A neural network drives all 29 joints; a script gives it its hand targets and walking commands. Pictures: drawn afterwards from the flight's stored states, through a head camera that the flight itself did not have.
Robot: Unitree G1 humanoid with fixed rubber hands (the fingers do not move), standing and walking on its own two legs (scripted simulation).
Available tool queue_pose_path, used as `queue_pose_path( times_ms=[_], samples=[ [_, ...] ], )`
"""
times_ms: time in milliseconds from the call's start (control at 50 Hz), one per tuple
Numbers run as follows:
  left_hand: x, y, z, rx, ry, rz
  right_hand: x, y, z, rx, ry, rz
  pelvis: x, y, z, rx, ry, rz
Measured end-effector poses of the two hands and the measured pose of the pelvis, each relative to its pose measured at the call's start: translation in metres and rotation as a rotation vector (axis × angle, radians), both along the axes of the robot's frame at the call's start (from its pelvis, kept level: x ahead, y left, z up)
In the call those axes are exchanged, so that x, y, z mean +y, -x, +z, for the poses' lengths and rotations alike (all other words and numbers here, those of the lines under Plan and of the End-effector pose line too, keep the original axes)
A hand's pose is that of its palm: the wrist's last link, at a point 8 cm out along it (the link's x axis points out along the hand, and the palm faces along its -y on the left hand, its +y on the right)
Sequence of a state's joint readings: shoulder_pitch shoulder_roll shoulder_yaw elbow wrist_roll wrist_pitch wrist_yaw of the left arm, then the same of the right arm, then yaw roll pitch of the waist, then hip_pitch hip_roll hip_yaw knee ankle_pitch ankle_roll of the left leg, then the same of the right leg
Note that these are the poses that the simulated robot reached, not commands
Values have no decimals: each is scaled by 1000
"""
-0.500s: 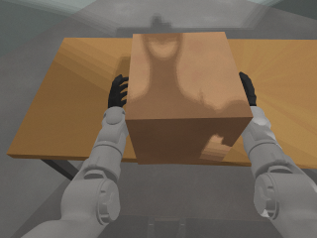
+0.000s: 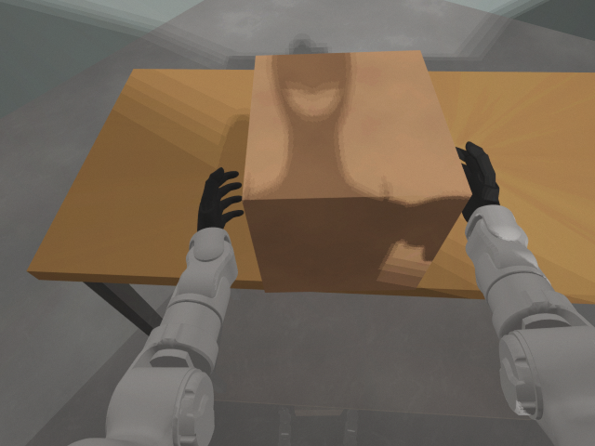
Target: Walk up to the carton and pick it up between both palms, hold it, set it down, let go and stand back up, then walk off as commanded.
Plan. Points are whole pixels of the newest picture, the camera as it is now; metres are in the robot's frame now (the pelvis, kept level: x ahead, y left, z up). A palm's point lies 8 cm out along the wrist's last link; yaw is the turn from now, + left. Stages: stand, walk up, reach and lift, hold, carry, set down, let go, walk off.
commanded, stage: set down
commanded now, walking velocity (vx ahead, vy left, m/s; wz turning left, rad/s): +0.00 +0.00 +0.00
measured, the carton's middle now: (338, 177) +0.48 -0.01 +0.05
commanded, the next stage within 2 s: none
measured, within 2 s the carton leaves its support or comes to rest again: neither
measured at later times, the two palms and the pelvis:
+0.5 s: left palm (202, 259) +0.33 +0.17 +0.04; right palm (502, 247) +0.37 -0.22 +0.05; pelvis -0.03 +0.00 +0.00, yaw +0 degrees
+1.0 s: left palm (175, 306) +0.26 +0.18 +0.05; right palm (541, 301) +0.30 -0.25 +0.04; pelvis +0.01 -0.02 +0.01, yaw +1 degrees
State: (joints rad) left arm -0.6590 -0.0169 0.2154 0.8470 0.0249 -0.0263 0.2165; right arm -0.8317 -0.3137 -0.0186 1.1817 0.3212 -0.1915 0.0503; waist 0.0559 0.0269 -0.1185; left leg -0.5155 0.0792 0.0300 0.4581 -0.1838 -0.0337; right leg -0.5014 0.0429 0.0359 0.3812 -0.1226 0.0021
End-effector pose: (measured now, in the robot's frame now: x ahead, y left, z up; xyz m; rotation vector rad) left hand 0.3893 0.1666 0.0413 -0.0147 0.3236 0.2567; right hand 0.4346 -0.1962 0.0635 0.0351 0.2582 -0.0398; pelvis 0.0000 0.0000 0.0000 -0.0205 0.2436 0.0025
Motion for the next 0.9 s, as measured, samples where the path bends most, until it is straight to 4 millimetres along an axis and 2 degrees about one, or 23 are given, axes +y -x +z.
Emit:
queue_pose_path(
  times_ms=[180, 400, 600, 780, 900],
  samples=[
    [-2, 30, 5, -31, 11, -11, -15, 40, -8, 17, 2, -1, -1, 21, -1, -29, -2, 0],
    [-4, 48, 4, -12, 14, -19, -21, 59, -10, 32, 12, 24, -2, 31, -2, -43, -3, -1],
    [9, 67, 2, -11, 8, 34, -30, 70, -19, 17, 16, 46, -8, 17, 2, -56, -12, 1],
    [13, 92, 5, -14, 5, 45, -46, 93, -22, -22, 16, 57, -17, -3, 6, -103, -25, 2],
    [15, 109, 8, -21, 3, 48, -52, 113, -20, -41, 15, 62, -22, -9, 7, -138, -31, 3]
  ],
)
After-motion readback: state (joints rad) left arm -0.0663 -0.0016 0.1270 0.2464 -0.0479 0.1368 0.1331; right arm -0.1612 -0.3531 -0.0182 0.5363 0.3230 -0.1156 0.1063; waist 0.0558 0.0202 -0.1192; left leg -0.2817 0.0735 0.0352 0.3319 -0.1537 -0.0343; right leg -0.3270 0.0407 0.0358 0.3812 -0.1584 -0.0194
